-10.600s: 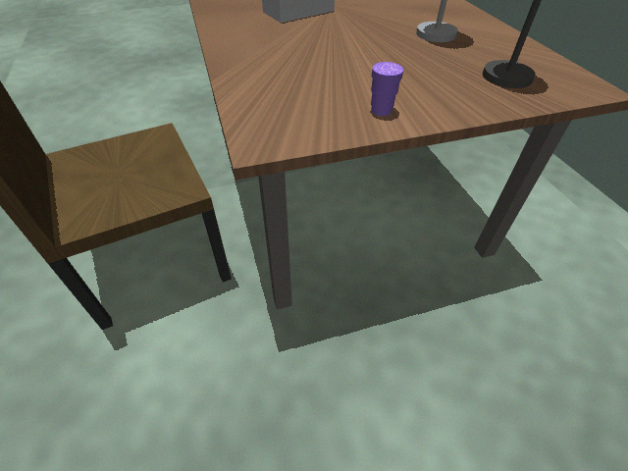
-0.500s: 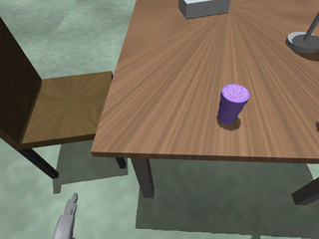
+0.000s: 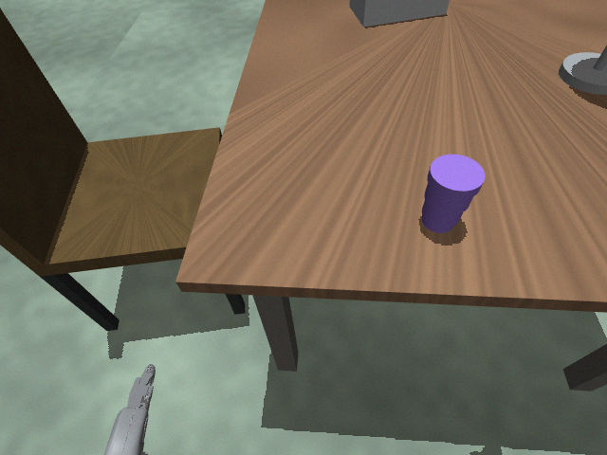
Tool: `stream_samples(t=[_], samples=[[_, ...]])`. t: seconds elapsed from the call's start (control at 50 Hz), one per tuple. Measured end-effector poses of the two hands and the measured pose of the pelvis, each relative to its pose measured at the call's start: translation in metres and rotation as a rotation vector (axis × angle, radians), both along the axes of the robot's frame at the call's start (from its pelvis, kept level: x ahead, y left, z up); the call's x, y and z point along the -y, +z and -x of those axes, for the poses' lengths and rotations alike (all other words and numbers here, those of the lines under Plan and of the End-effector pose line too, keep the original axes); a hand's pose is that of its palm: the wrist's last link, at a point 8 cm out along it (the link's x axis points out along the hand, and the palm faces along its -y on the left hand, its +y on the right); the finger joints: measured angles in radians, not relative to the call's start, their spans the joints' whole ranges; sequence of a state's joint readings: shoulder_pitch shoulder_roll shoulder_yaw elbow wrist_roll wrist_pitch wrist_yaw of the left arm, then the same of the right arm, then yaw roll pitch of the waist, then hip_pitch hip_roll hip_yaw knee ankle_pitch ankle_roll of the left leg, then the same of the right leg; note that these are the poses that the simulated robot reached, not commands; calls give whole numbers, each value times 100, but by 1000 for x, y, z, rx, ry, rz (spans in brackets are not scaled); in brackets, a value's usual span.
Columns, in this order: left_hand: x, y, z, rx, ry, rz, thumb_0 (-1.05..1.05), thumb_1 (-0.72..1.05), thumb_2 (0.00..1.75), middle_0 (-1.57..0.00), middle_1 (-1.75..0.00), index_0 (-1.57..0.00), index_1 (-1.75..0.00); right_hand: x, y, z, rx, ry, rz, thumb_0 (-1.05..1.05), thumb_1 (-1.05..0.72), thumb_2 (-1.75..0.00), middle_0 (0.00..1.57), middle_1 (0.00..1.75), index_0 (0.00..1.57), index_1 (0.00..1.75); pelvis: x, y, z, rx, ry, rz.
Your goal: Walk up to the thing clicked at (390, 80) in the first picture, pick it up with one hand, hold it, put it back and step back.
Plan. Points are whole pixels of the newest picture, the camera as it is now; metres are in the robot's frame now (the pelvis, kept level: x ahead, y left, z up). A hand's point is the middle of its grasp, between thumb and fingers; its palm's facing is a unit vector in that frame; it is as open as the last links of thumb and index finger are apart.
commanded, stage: go down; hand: right
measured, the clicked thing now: (446, 198) +0.50 -0.15 +0.04
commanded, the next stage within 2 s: approach in 0.48 s
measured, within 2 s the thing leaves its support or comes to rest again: neither
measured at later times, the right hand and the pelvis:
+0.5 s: hand out of the picture +0.42 -0.35 +0.17, palm faces +0.11 +0.99 +0.02, open 17.7 cm; pelvis +0.00 +0.00 +0.00, yaw +0 degrees
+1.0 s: hand (573, 206) +0.44 -0.28 +0.10, palm faces +0.03 +1.00 +0.05, open 17.8 cm; pelvis -0.01 +0.01 -0.01, yaw +0 degrees
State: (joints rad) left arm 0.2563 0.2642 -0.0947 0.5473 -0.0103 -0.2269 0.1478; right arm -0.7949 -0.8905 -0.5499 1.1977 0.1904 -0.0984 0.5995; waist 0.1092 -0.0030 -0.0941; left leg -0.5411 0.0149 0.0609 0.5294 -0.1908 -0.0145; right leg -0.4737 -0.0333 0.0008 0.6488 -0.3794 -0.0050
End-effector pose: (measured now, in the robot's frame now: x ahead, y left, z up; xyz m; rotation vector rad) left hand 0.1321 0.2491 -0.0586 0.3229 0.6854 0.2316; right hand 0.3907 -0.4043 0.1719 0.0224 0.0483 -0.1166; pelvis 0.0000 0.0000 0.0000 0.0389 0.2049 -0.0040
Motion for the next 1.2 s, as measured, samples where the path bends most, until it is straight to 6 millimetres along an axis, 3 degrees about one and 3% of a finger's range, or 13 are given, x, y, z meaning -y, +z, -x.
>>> stream_samples(t=[0.28, 0.52, 0.7, 0.78, 0.88, 1.08, 1.2], samples=[[0, 3, -4, 12, 3, -6, -1, -55, 8, -6, -5, -5, -6, 5, 10, 0, 12, -19, 9, -1, 61, -3, 5, 5, 5, 5, 0, 0, -1, 5, -3, -1], [0, -2, 0, -12, 10, -4, -1, -55, 7, -6, -5, -5, -6, -2, 1, 2, 11, 2, -1, -1, 61, -3, 5, 5, 5, 5, 2, 0, -2, 9, -1, -1], [0, 5, -4, 26, 1, -2, -1, -55, 7, -6, -5, -5, -5, -3, 2, 2, 13, -9, 3, -1, 61, -3, 5, 4, 5, 5, -1, 1, -1, 12, 1, 1], [-1, -2, 1, -4, -2, 4, -1, -55, 6, -6, -5, -5, -5, -9, -7, 3, -12, 0, 0, -1, 61, -2, 5, 4, 5, 5, -2, 0, 1, 8, -3, 2], [-5, -10, 2, -28, -9, 0, -1, -54, 6, -6, -5, -5, -6, -29, -31, -4, -44, 36, 5, -1, 61, -3, 4, 4, 4, 5, -3, -4, 5, -7, -6, 5], [-10, -12, 6, 1, -1, -6, -1, -53, 5, -7, -5, -6, -5, -98, -99, -36, -49, 95, -43, -1, 61, -3, 4, 4, 4, 5, -6, -19, 12, -60, 7, 9], [-16, -4, 15, 32, 16, -17, -1, -54, 5, -7, -5, -6, -6, -134, -124, -52, -27, 86, -65, -1, 61, -3, 4, 4, 4, 5, -7, -28, 15, -84, 19, 11]])
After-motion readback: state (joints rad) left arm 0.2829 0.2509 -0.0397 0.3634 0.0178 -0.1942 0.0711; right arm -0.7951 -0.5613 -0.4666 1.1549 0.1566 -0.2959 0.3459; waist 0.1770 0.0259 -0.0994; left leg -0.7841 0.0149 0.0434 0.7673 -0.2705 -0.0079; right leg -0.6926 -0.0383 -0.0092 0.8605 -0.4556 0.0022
